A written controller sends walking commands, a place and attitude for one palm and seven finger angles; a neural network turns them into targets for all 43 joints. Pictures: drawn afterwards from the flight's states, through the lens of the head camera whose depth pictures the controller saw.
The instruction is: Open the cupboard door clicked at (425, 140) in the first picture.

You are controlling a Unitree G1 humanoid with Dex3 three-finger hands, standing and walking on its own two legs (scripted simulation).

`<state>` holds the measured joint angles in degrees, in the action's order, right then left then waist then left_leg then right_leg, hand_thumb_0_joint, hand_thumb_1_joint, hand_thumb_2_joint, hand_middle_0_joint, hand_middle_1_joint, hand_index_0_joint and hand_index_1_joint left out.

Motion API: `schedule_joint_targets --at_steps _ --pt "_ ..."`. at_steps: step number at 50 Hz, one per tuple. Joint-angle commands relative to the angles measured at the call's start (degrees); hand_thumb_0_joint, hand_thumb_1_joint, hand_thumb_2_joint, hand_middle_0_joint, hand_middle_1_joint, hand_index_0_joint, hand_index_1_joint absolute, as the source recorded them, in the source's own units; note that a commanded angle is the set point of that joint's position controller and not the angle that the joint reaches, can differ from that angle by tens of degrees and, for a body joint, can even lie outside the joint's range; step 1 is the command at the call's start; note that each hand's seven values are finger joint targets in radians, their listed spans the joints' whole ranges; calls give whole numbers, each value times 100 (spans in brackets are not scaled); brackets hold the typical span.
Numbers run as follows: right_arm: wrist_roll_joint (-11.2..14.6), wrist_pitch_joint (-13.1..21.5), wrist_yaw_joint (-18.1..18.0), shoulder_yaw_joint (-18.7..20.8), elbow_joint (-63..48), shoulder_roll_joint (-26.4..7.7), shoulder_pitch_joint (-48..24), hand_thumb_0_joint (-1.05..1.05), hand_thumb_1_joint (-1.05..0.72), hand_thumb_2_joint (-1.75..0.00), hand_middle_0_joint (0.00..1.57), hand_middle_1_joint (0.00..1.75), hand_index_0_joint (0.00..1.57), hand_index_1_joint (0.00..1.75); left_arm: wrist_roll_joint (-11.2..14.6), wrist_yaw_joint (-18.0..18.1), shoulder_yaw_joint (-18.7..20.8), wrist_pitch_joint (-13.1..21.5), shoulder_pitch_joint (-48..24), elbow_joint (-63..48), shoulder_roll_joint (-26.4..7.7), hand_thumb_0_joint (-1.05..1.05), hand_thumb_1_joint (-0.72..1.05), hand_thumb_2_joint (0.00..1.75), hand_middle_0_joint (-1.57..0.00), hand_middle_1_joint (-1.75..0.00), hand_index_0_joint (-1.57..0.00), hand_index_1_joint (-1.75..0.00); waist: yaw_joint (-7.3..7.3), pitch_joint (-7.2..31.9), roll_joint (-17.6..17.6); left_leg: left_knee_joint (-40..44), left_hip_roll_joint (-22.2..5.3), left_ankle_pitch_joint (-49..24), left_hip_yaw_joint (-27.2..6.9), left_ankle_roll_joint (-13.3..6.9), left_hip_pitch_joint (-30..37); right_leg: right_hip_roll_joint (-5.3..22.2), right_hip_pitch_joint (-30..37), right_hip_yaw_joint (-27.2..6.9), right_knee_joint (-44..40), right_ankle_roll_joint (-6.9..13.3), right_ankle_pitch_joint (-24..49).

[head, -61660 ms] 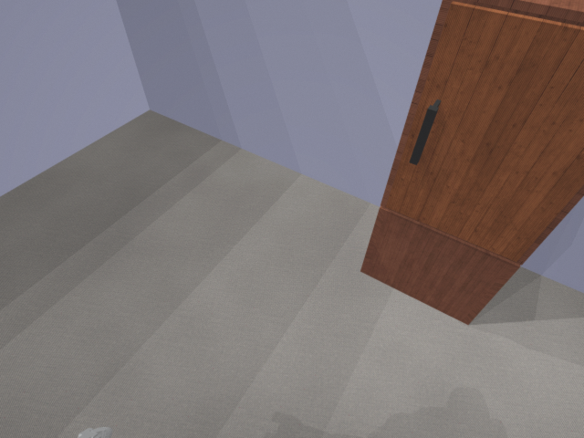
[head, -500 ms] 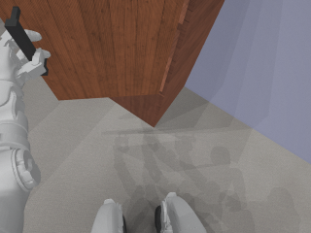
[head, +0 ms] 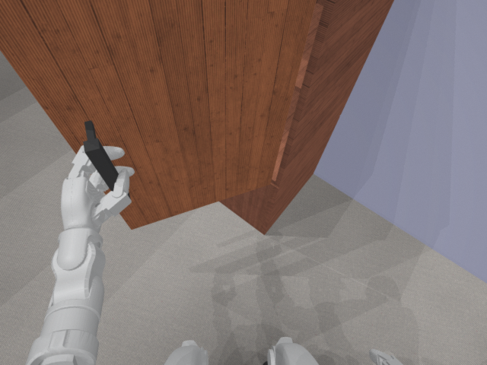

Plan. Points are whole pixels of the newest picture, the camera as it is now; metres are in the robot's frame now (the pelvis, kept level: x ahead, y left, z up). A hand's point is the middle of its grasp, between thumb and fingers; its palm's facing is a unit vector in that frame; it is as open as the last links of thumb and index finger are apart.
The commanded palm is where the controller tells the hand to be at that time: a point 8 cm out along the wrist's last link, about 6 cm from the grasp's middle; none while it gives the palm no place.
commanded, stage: pull the door open along its arc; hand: left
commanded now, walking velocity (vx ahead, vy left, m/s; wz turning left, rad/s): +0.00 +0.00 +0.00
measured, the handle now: (108, 165) +0.43 +0.23 +0.04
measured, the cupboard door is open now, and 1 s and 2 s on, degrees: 60 88 88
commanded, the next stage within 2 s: open thumb and fingers to let go in 0.38 s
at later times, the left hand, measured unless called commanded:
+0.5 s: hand (195, 266) +0.26 +0.07 +0.04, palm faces +0.47 -0.88 +0.00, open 6.3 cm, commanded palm +0.21 +0.11 +0.03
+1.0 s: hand (197, 260) +0.27 +0.07 +0.03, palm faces +0.46 -0.89 -0.02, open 12.5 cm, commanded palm +0.23 +0.12 +0.03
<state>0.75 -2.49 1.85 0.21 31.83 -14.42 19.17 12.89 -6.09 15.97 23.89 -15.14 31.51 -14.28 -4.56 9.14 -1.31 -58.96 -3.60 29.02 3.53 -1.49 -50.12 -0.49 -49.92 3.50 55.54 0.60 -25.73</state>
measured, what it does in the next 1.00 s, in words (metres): shifts its weight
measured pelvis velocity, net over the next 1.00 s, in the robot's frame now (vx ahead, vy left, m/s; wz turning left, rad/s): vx -0.02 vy -0.06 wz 0.09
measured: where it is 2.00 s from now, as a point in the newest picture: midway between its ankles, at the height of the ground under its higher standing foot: outside the picture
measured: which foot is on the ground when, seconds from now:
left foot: down 0.00-1.00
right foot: down 0.00-1.00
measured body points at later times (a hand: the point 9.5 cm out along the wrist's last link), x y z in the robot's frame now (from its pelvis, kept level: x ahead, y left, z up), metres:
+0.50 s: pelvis +0.00 -0.04 +0.00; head +0.06 -0.05 +0.44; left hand +0.23 +0.12 +0.04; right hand +0.20 -0.23 -0.10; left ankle -0.01 +0.10 -0.67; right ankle +0.00 -0.12 -0.67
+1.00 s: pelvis -0.02 -0.06 -0.01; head +0.04 -0.08 +0.44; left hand +0.24 +0.12 +0.04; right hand +0.16 -0.28 -0.12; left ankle -0.01 +0.10 -0.67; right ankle +0.00 -0.12 -0.67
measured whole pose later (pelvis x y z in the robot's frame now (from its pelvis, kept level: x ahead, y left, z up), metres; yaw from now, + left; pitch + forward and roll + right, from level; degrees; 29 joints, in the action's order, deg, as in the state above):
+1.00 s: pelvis -0.02 -0.06 -0.01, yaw +5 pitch +14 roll +2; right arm -3.8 2.1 -0.1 0.9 34.7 -12.2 11.7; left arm -1.6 28.1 -5.7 24.0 3.8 15.1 2.8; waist -0.5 8.2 -1.3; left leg -58.9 -1.7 26.7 -0.7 2.4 -46.5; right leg 1.3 -46.9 7.4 60.9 5.2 -28.6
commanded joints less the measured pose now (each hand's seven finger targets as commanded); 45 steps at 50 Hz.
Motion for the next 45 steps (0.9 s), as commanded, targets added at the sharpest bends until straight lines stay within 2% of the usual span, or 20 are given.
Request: schedule_joint_targets --at_steps 1,3,5,7,10,11,12,14,16,18,19,23,24,25,28,32,36,37,44,45 --pt "-179 300 109 315 -590 -590 -27 0 -90 -90 20 30 20 30 -164 1614 191 417 224 -1864 -80 0 90 90 -40 -135 -40 -135 527 1918 -109 629 233 -3053 -289 189 1214 -133 1584 74 -148 52 2591" --pt "-252 305 146 316 -669 -521 -200 0 -90 -90 20 30 20 30 -445 2183 26 413 790 -2189 169 0 90 90 -40 -135 -40 -135 646 1920 131 630 255 -2972 -289 187 1127 -103 1791 48 -108 81 2657" --pt "-312 270 175 303 -731 -443 -374 0 -90 -90 20 30 20 30 -801 2700 -359 369 1001 -2640 511 0 90 90 -40 -135 -40 -135 650 1875 3 639 266 -2884 -272 197 1162 -50 1813 29 -77 93 2638" --pt "-370 245 177 295 -797 -407 -458 0 -90 -90 20 30 20 30 -1115 3093 -616 289 1442 -2886 645 0 90 90 -40 -135 -40 -135 652 1808 231 639 287 -2691 -304 172 1127 -56 1912 12 -126 108 2569" --pt "-390 227 146 282 -878 -298 -627 0 -90 -90 20 30 20 30 -1432 3297 -1192 206 2039 -3288 1035 0 90 90 -40 -135 -40 -135 620 1661 297 680 313 -2448 -281 159 1200 -22 1989 -18 -224 102 2566" --pt "-392 228 128 271 -906 -271 -682 0 -90 -90 20 30 20 30 -1469 3328 -1284 185 2265 -3438 1097 0 90 90 -40 -135 -40 -135 631 1639 260 692 329 -2365 -263 159 1215 -13 2034 -29 -264 105 2544" --pt "-405 224 95 252 -939 -256 -683 0 -90 -90 20 30 20 30 -1506 3345 -1392 149 2479 -3492 1145 0 90 90 -40 -135 -40 -135 592 1550 436 698 345 -2271 -286 145 1156 -14 2103 -55 -327 103 2548" --pt "-407 262 55 209 -983 -172 -855 0 -90 -90 20 30 20 30 -1526 3397 -1609 116 2758 -3749 1327 0 90 90 -40 -135 -40 -135 610 1360 273 733 376 -2077 -268 151 1153 16 2094 -74 -399 99 2454" --pt "-416 301 36 168 -1025 -92 -967 0 -90 -90 20 30 20 30 -1555 3454 -1717 85 3451 -3907 1453 0 90 90 -40 -135 -40 -135 673 1226 283 756 398 -2011 -257 161 1142 20 2163 -85 -460 109 2433" --pt "-448 376 13 133 -1045 -56 -1027 0 -90 -90 20 30 20 30 -1655 3512 -2040 54 3183 -4048 1638 0 90 90 -40 -135 -40 -135 536 1067 302 686 412 -1873 -290 143 1062 60 2007 -117 -488 87 2366" --pt "-477 410 -14 133 -999 -58 -1033 0 -90 -90 20 30 20 30 -1736 3577 -2011 65 3001 -3995 1581 0 90 90 -40 -135 -40 -135 509 1024 317 631 416 -1770 -317 149 987 75 1922 -167 -475 82 2272" --pt "-575 622 -86 141 -855 -38 -1043 0 -90 -90 20 30 20 30 -2089 3725 -2601 127 2265 -3806 1992 0 90 90 -40 -135 -40 -135 290 1088 446 371 433 -1556 -377 124 881 181 1604 -319 -480 11 2158" --pt "-592 676 -89 125 -800 -62 -1062 0 -90 -90 20 30 20 30 -2170 3749 -2921 138 1818 -3752 2213 0 90 90 -40 -135 -40 -135 155 1064 393 292 435 -1436 -402 105 851 214 1410 -344 -480 1 1978" --pt "-592 723 -110 164 -765 -76 -1022 0 -90 -90 20 30 20 30 -2202 3765 -2790 170 1739 -3693 2076 0 83 87 -40 -134 -40 -134 198 1193 513 254 436 -1396 -408 106 811 240 1446 -373 -480 -13 1936" --pt "-552 737 -174 208 -732 -71 -979 0 -90 -90 20 30 20 30 -2072 3683 -2454 157 1934 -3489 1801 0 62 78 -38 -132 -38 -132 342 1517 766 227 471 -1352 -378 132 609 379 1978 -700 -620 -108 2254" --pt "-487 722 -203 210 -690 -93 -993 0 -90 -90 20 30 20 30 -1819 3490 -2499 131 1721 -3509 1844 0 34 66 -36 -129 -36 -129 305 1496 688 261 469 -1337 -402 131 590 462 2151 -838 -759 -144 2361" --pt "-475 754 -232 199 -612 -127 -1040 0 -90 -90 20 30 20 30 -1585 3389 -2368 211 1348 -3348 1775 0 6 54 -34 -126 -34 -126 257 1283 850 246 482 -1059 -424 128 439 531 2058 -980 -936 -208 1842" --pt "-471 751 -237 196 -591 -141 -1042 0 -90 -90 20 30 20 30 -1573 3393 -2215 231 1267 -3258 1623 0 -1 51 -33 -125 -33 -125 280 1235 853 232 482 -1018 -446 130 363 542 2058 -1054 -982 -196 1708" --pt "-463 740 -203 225 -561 -166 -1093 0 -90 -90 20 30 20 30 -1497 3388 -2034 358 1070 -2922 1559 0 -50 30 -30 -120 -30 -120 366 1290 763 294 498 -870 -406 117 325 557 2029 -1088 -1033 -168 1233" --pt "-462 731 -209 230 -554 -174 -1086 0 -90 -90 20 30 20 30 -1495 3394 -1990 374 1011 -2902 1524 0 -50 30 -30 -120 -30 -120 366 1341 826 290 497 -889 -401 112 339 547 2047 -1093 -1026 -170 1236"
